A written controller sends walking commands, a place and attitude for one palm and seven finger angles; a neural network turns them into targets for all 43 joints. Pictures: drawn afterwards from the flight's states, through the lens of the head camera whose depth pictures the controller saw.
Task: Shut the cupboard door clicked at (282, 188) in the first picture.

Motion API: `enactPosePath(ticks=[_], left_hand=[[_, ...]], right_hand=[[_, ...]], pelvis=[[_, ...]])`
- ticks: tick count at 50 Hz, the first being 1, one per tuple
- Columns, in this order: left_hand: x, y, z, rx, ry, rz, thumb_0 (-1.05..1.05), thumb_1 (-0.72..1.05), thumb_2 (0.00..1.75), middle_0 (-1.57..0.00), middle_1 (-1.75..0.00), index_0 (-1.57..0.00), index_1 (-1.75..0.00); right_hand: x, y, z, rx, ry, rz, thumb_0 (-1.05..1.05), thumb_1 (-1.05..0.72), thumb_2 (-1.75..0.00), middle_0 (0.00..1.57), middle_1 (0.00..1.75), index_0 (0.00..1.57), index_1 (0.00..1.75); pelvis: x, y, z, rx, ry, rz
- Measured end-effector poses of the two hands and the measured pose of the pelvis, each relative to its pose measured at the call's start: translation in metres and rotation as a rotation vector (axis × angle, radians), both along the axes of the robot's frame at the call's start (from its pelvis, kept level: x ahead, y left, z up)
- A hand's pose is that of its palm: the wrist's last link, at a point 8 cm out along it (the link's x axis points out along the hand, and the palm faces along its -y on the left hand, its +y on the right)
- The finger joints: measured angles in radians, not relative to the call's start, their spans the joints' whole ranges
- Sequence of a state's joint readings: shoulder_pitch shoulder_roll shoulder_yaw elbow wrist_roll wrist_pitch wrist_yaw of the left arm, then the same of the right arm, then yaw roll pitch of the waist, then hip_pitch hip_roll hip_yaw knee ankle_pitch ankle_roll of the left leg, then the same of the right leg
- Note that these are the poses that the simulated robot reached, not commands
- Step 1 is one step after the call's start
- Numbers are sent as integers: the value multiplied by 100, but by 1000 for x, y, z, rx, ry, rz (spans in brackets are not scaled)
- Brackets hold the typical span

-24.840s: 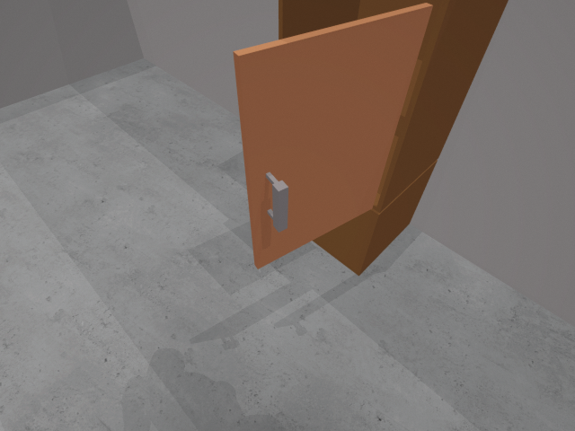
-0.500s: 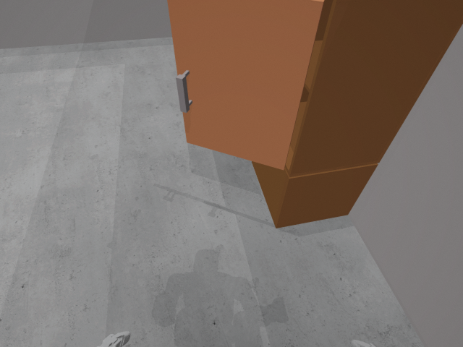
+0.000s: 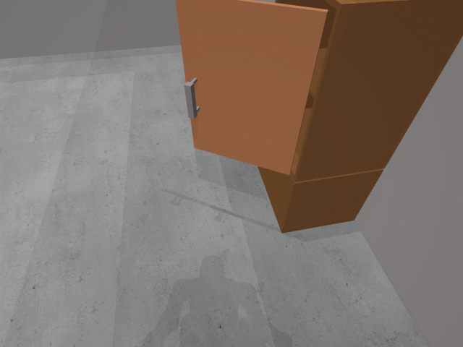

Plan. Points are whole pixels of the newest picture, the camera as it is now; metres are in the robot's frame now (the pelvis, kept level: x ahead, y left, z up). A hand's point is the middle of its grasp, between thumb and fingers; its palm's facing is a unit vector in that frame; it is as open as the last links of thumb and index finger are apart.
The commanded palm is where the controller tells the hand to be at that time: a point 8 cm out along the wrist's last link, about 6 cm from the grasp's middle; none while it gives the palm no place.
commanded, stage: let the arm hang, fingers relaxed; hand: left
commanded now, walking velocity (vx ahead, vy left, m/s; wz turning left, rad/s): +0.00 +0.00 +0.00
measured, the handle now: (193, 98) +0.91 +0.19 -0.07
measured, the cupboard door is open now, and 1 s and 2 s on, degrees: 57 57 57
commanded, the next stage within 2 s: look to check the result in 0.34 s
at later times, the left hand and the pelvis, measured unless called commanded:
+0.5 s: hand out of the picture +0.10 +0.21 -0.16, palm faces -0.01 -0.96 -0.29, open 7.4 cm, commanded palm none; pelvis +0.04 -0.01 +0.01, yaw +0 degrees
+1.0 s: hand out of the picture +0.13 +0.19 -0.15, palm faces +0.00 -0.95 -0.30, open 7.4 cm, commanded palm none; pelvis +0.07 -0.03 +0.01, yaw +0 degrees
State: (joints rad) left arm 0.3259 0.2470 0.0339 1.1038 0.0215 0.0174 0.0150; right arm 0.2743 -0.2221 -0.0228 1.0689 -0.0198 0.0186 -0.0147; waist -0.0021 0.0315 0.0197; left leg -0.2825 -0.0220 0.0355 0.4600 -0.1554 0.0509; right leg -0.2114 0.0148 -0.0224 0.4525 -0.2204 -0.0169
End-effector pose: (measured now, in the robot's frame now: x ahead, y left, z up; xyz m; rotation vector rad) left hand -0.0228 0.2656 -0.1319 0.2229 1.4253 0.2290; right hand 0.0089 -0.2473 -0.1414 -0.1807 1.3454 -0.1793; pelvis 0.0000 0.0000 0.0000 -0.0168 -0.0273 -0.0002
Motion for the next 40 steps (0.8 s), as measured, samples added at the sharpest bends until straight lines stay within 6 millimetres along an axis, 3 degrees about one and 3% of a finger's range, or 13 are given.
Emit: enactPosePath(ticks=[9, 15, 32, 40], left_hand=[[62, -8, 0, -25, -123, -50, 1, 91, 89, -20, -30, -20, -29], [89, -11, 3, -28, -147, -71, 1, 91, 89, -20, -30, -20, -29], [128, -7, 15, 30, -152, -76, 1, 91, 89, -20, -30, -20, -29], [138, -14, 17, 32, -154, -75, 1, 91, 89, -20, -30, -20, -29]], right_hand=[[24, -15, 10, -37, -34, 11, 1, -90, -90, 20, 30, 20, 30], [41, -29, 15, -61, -38, 21, 1, -90, -90, 20, 30, 20, 30], [101, -46, 17, -61, -81, 53, 1, -90, -90, 20, 30, 20, 30], [118, -51, 17, -54, -91, 62, 1, -90, -90, 20, 30, 20, 30]], pelvis=[[10, -2, 3, 11, 10, -2], [20, -6, 5, 14, 16, 3], [50, -20, 8, 20, 13, 6], [60, -26, 9, 22, 15, 6]])
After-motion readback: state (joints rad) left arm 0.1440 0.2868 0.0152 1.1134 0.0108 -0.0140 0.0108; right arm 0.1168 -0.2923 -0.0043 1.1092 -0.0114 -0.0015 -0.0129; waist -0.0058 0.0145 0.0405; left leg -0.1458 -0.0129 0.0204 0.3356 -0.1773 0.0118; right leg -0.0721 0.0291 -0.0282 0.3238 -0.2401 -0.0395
